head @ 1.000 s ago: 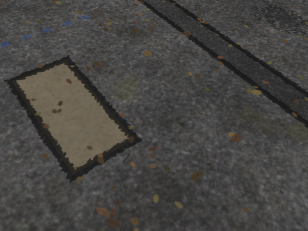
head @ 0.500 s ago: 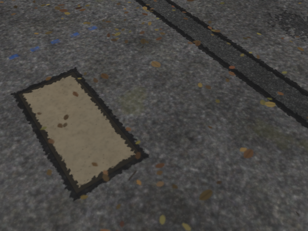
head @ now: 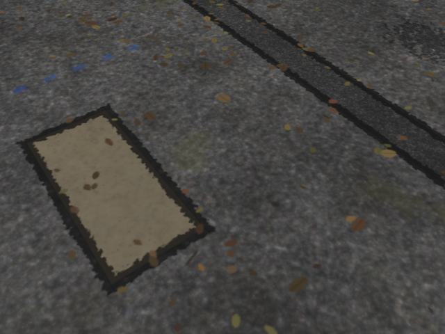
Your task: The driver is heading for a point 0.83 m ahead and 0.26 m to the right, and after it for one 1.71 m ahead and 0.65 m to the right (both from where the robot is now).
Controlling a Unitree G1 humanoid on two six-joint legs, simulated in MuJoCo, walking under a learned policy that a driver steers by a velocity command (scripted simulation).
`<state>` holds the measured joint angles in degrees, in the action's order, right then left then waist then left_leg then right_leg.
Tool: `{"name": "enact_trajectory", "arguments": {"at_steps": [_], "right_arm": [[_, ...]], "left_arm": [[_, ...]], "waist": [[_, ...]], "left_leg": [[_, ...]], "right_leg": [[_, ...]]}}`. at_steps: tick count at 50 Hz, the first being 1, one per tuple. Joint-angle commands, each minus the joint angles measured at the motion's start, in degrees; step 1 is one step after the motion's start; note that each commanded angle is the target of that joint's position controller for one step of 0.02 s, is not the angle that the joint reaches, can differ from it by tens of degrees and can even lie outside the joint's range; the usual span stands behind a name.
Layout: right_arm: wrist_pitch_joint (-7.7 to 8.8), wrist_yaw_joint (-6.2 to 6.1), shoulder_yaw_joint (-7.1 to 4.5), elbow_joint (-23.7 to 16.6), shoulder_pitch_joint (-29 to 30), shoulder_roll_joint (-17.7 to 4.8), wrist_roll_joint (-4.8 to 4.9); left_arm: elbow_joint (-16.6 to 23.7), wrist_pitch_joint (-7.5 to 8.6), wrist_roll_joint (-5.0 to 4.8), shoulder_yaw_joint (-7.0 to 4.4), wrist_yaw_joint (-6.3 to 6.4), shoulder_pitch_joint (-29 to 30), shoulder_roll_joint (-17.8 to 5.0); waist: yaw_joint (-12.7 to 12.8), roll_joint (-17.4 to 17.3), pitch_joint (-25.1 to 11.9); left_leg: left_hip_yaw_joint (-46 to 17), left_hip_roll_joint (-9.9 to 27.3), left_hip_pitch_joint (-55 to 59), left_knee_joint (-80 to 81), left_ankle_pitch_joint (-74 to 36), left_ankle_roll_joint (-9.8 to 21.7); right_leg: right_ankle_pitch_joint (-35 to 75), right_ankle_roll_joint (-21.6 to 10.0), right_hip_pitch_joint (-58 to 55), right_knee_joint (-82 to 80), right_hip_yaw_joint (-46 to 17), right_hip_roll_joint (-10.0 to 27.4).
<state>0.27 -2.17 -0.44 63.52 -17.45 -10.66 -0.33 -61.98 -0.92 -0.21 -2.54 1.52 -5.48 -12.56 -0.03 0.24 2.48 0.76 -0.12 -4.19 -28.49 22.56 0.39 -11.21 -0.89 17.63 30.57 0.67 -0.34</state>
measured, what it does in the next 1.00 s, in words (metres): walks ahead: left foot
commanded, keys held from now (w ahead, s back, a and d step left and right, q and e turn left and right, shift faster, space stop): w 0.56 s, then w+e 0.18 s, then e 0.26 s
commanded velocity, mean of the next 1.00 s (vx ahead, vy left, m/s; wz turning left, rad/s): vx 0.35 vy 0.00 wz -0.14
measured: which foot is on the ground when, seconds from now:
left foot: down 0.00-0.22, up 0.24-0.70, down 0.72-1.00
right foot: down 0.00-0.74, up 0.76-1.00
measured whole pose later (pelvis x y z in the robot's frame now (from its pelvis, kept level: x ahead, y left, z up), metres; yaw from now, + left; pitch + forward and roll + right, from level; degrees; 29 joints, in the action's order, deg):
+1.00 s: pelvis +0.38 +0.03 +0.01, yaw -11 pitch +0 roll +2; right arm 5.1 -0.8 -3.6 55.4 -11.1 -14.0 -1.5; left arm -50.9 0.8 -1.1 -5.0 1.4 -8.7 -16.3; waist -0.8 2.3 4.0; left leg 11.1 0.1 -10.8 -19.2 8.9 2.8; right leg -13.7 0.2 36.5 57.0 -0.6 5.3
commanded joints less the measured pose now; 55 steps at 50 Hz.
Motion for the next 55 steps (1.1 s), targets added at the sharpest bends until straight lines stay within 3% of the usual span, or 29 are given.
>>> {"name": "enact_trajectory", "arguments": {"at_steps": [1, 3, 4, 5, 7, 9, 10, 11, 12, 13, 14, 16, 17, 19, 25, 29, 32, 34, 35, 36, 37, 38, 39, 40, 41, 43, 46, 49, 55], "right_arm": [[0.16, -0.46, -1.58, -0.8, -4.69, -7.69, 0.57], [0.93, -0.62, -2.6, -1.6, -6.57, -10.54, 1.16], [1.61, -0.66, -3.33, -1.93, -5.79, -12.37, 1.47], [2.32, -0.63, -3.5, -2.14, -5.5, -12.02, 1.44], [3.28, -0.19, -3.37, -2.47, -5.66, -10.23, 1.51], [3.23, 0.46, -3.31, -3.39, -3.16, -10.03, 1.97], [3.35, 0.72, -3.31, -4.1, -2.4, -10.39, 1.61], [3.76, 0.87, -2.75, -5.45, -0.56, -8.82, 1.55], [4.71, 0.62, -1.87, -7.73, -0.82, -5.27, 1.26], [5.59, 0.78, -2.34, -8.92, 1.72, -6.59, 2.31], [6.09, 1.26, -2.63, -9.37, 2.42, -7.3, 3.48], [6.42, 1.37, -3.27, -9.06, 2.96, -7.55, 2.92], [6.06, 1.34, -3.91, -8.99, 3.04, -8.43, 2.38], [5.17, 1.67, -4.2, -8.94, 3.18, -7.38, 2.13], [4.62, 2.15, -3.23, -14.27, 16.92, -4.98, 1.65], [5.01, 3.28, -2.68, -16.54, 23.77, -5.51, 1.93], [5.82, 4.14, -2.88, -18.25, 25.24, -7.01, 2.12], [6.35, 4.19, -4.01, -17.7, 20.31, -9.84, 2.14], [6.43, 3.86, -5.25, -15.7, 12.65, -11.97, 2.2], [6.36, 3.2, -6.66, -12.8, 1.1, -14.94, 2.09], [6.1, 2.68, -8.03, -11.24, -7.51, -21.08, 0.32], [5.97, 3.04, -6.85, -11.23, -7.16, -18.39, -0.42], [6.19, 3.07, -5.41, -12.58, -0.63, -14.05, -0.12], [6.23, 2.92, -4.49, -13.99, 5.22, -11.1, -0.02], [6.41, 3.2, -3.82, -14.08, 8.88, -8.93, -0.14], [6.63, 3.41, -3.53, -13.42, 11.75, -7.16, -1.13], [6.7, 2.28, -4.09, -12.8, 12.62, -9.61, -1.52], [5.64, 0.45, -4.74, -12.78, 12.52, -11.84, -1.09], [2.71, -0.82, -5.57, -12.97, 10.78, -14.63, 0.78]], "left_arm": [[1.13, 0.48, -0.37, -1.16, 0.2, 0.61, -6.09], [2.77, 1.87, -0.62, -1.1, -0.32, 4.52, -5.57], [3.49, 2.87, -0.95, -0.99, -0.83, 5.69, -5.12], [3.87, 3.78, -1.13, -0.96, -1.31, 6.0, -4.98], [4.22, 5.28, -1.72, -0.93, -2.18, 5.33, -4.73], [2.06, 6.07, -2.08, -1.35, -2.72, -1.1, -4.41], [-0.54, 6.02, -1.77, -2.42, -2.7, -7.75, -6.04], [-2.36, 6.14, -1.44, -3.86, -2.63, -15.83, -10.11], [-3.32, 6.29, -1.37, -4.77, -2.91, -24.1, -15.26], [-3.19, 7.02, -0.45, -2.74, -3.16, -21.42, -10.82], [-1.53, 7.65, -0.46, -1.75, -3.15, -16.29, -8.64], [0.48, 8.05, -0.2, -0.57, -3.57, -10.95, -6.31], [0.61, 7.97, 0.06, -0.07, -3.54, -10.68, -5.3], [0.01, 7.49, 0.28, 0.27, -2.98, -13.5, -5.26], [0.52, 6.55, 0.45, -0.16, -0.96, -16.76, -8.79], [-0.13, 6.15, -0.39, -0.53, -0.86, -20.64, -8.55], [0.04, 5.54, -0.91, -1.15, -0.68, -20.64, -9.27], [1.06, 5.18, -0.86, -1.79, -0.66, -18.45, -10.9], [1.63, 4.94, -0.61, -1.73, -0.77, -17.17, -10.73], [2.78, 4.79, 0.02, -1.16, -0.88, -16.28, -9.37], [4.31, 5.31, 0.58, 0.57, -1.26, -21.83, -2.65], [3.72, 6.38, -1.4, 1.15, -1.25, -23.94, -0.66], [5.08, 6.9, -2.84, -0.6, -1.04, -18.92, -6.99], [6.28, 6.78, -2.92, -1.04, -0.56, -15.38, -8.05], [6.07, 6.16, -2.07, -1.39, 0.0, -14.51, -7.28], [6.08, 3.94, -1.57, -2.23, 0.26, -16.63, -5.41], [9.06, 1.64, -1.39, -2.6, 0.4, -14.82, -4.08], [12.53, 1.25, -0.53, -2.65, -0.35, -9.89, -4.61], [17.75, 0.41, -0.33, -2.98, -2.8, -1.46, -6.23]], "waist": [[-0.34, -3.91, 2.08], [-2.28, -7.92, 6.81], [-2.31, -10.07, 9.47], [-2.19, -10.03, 10.83], [-1.38, -8.96, 11.12], [2.47, -7.31, 8.28], [4.9, -6.26, 4.55], [8.19, 1.81, 0.83], [9.75, 16.7, -5.19], [7.48, 12.0, -4.61], [5.12, 8.17, -0.04], [2.27, 3.03, 2.71], [1.51, 3.4, 2.55], [1.29, 3.96, 1.96], [3.35, 3.09, 4.24], [4.94, 2.9, 6.03], [3.3, 3.51, 6.04], [-0.44, 5.24, 2.18], [-4.63, 5.6, -2.77], [-9.57, 5.16, -10.55], [-8.16, -7.19, -21.71], [-6.8, -16.3, -28.03], [-5.69, -11.47, -18.38], [-3.78, -8.08, -11.68], [-1.69, -4.11, -8.0], [1.87, -5.93, -5.64], [3.62, -6.09, -3.23], [2.99, -5.16, -3.64], [0.16, -4.54, -4.41]], "left_leg": [[-5.07, 3.54, -12.86, 10.14, 13.3, 4.29], [-15.09, 10.86, -11.31, 16.25, 23.64, 8.94], [-20.84, 16.08, -10.08, 18.72, 23.36, 11.48], [-23.07, 18.71, -8.24, 18.91, 19.81, 12.78], [-20.58, 18.44, -3.69, 16.2, 9.28, 12.02], [-12.96, 13.58, -8.76, 11.37, 1.68, 8.85], [-9.53, 10.27, -12.95, 5.55, -9.2, 7.47], [-2.73, 4.62, -19.61, -10.48, -18.82, 4.15], [1.89, -2.76, -31.62, -31.95, -2.71, -0.03], [-6.03, -1.8, -36.72, -43.29, 7.75, 0.99], [-7.34, 1.35, -39.87, -47.18, 4.41, 2.78], [-5.72, 6.13, -38.52, -42.11, -5.48, 4.48], [-4.9, 7.35, -35.66, -38.92, -8.13, 4.45], [-2.97, 7.75, -33.85, -34.61, -10.55, 3.36], [-0.58, 6.82, -36.36, -14.6, -21.04, -0.28], [0.54, 5.12, -34.11, -6.95, -24.42, 0.31], [-0.83, 4.24, -32.27, -2.64, -21.79, 1.69], [0.33, 1.83, -22.89, -1.25, -18.87, 2.89], [1.49, 0.14, -12.19, -0.97, -18.3, 4.1], [-1.31, 2.92, 4.84, -2.95, -17.68, 6.06], [-22.91, 18.65, 27.73, -1.34, -9.01, 12.57], [-43.78, 26.15, 29.79, 10.61, -7.07, 17.0], [-36.21, 24.14, 20.71, 11.65, -12.33, 14.13], [-25.12, 22.85, 11.4, 10.85, -22.83, 12.29], [-16.19, 20.28, 2.74, 11.41, -32.93, 11.03], [-5.91, 16.46, -7.37, 13.26, -38.33, 9.27], [0.14, 16.53, -11.81, 16.27, -42.26, 11.69], [4.92, 16.06, -9.85, 16.55, -41.54, 11.86], [7.75, 18.0, -2.27, 12.27, -37.75, 10.71]], "right_leg": [[-15.87, -1.92, -4.6, 0.54, 1.09, -1.48], [-16.37, -1.51, 5.13, 8.11, 3.51, -2.61], [-12.19, -1.9, 9.63, 12.81, 3.02, -0.79], [-11.86, -2.49, 13.27, 15.25, 1.56, 1.36], [-15.13, -3.45, 15.98, 13.11, 1.02, 3.18], [-9.75, -3.71, 0.82, 1.67, 4.76, 0.38], [-5.51, -3.54, -10.46, 0.5, 5.46, -2.34], [-8.1, -6.83, -19.89, -5.47, -7.31, 4.41], [-14.1, -15.29, -29.93, -16.61, -34.26, 18.27], [-15.95, -16.8, -27.87, -20.64, -42.93, 22.44], [-15.23, -15.33, -23.69, -20.06, -36.5, 21.99], [-8.46, -11.53, -17.75, -21.1, -22.91, 17.11], [-3.69, -9.92, -15.8, -21.72, -17.52, 14.5], [3.86, -9.46, -15.23, -22.59, -12.16, 12.42], [10.35, -10.15, -14.42, -25.53, -6.75, 12.22], [10.9, -10.03, -15.85, -25.14, -4.97, 13.13], [15.04, -9.39, -19.95, -21.72, -6.41, 15.24], [27.75, -8.23, -20.6, -15.58, -6.62, 15.39], [35.97, -6.91, -18.74, -6.83, -5.09, 13.21], [32.04, -4.79, -10.43, 6.94, -3.4, 9.85], [7.66, -1.17, 9.47, 29.47, -0.08, 1.75], [-21.77, -0.21, 17.64, 42.77, -6.58, -3.17], [-20.15, -0.57, 21.28, 47.81, -9.1, 0.23], [-16.44, -0.79, 21.39, 47.82, -6.67, 3.06], [-13.55, -0.37, 18.0, 45.06, -5.78, 5.22], [-10.95, -0.38, 10.54, 40.53, -5.45, 7.53], [-7.12, 0.57, 11.57, 35.85, -4.1, 7.25], [1.16, 1.46, 12.4, 24.39, -2.65, 7.45], [2.62, 0.59, 10.51, 11.36, 1.16, 5.46]]}}
Keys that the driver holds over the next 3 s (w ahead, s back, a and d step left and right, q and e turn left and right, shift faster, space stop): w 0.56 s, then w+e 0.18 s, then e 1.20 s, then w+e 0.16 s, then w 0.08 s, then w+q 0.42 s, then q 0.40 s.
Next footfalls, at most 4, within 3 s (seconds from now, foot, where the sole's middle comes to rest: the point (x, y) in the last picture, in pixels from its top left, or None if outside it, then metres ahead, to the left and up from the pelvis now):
0.72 left None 0.46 0.12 -0.77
1.20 right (275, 330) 0.52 -0.13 -0.77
1.66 left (204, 304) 0.60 0.09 -0.77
2.12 right None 0.41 -0.10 -0.77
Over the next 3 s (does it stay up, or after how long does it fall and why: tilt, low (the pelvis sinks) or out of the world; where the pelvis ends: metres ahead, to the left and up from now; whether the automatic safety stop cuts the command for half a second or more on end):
stays up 0.71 -0.31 0.00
